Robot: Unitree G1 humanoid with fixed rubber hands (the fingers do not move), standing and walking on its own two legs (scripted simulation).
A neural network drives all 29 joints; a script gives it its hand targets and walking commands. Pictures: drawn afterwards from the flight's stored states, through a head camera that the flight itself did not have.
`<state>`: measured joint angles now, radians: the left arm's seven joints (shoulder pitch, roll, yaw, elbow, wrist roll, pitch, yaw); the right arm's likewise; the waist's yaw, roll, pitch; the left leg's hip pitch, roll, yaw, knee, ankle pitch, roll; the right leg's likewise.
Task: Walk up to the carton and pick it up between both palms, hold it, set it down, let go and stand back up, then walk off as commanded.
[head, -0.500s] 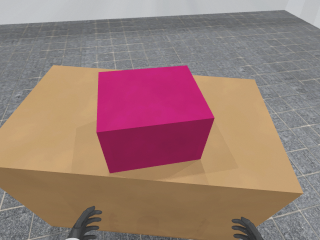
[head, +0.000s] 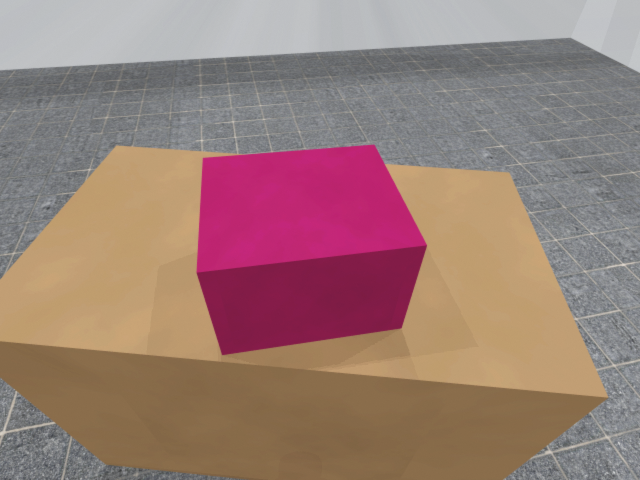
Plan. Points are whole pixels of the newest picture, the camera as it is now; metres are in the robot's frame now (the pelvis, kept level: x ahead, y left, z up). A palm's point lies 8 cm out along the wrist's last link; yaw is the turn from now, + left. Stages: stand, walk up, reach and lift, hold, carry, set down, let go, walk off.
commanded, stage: stand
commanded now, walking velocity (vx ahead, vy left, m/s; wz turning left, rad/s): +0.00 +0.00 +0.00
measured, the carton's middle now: (302, 243) +0.50 +0.05 +0.01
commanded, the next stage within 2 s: walk off in 0.54 s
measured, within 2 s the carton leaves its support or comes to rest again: neither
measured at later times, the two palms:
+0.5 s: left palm out of the picture +0.06 +0.30 -0.12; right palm out of the picture +0.05 -0.30 -0.11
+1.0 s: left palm out of the picture +0.05 +0.32 -0.13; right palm out of the picture +0.03 -0.32 -0.12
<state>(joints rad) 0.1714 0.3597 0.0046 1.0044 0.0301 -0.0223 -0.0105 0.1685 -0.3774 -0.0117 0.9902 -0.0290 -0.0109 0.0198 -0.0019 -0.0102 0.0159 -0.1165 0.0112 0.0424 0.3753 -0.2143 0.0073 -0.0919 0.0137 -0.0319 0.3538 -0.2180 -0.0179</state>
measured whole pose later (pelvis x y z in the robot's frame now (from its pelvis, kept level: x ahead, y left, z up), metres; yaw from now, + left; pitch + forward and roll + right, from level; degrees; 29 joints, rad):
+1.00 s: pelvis -0.07 +0.01 -0.03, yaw +0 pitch -3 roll -1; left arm 0.08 0.40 0.05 0.89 0.02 0.05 0.00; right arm 0.11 -0.43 -0.06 0.88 -0.01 0.06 0.02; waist 0.00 0.01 0.20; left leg -0.36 0.01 0.04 0.67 -0.26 0.05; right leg -0.34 0.00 -0.03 0.65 -0.26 -0.02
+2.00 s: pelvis -0.37 +0.00 -0.02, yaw -5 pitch -3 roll +1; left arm 0.27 0.33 0.07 0.84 0.04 0.09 -0.01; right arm 0.20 -0.46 -0.10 0.81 0.01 0.07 -0.03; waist 0.04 0.04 0.12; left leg -0.59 -0.16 -0.17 1.24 -0.44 -0.01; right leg -0.28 0.00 0.02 0.65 -0.31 -0.02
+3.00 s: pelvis -0.43 +0.00 -0.01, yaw +1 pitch -1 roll +0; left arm 0.14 0.39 0.03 1.01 0.00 -0.03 0.00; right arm 0.09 -0.36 -0.02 0.94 -0.02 -0.02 0.02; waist 0.02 -0.01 0.04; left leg -0.16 -0.03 -0.03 0.52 -0.33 0.01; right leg -0.27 -0.03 0.07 0.54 -0.26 0.03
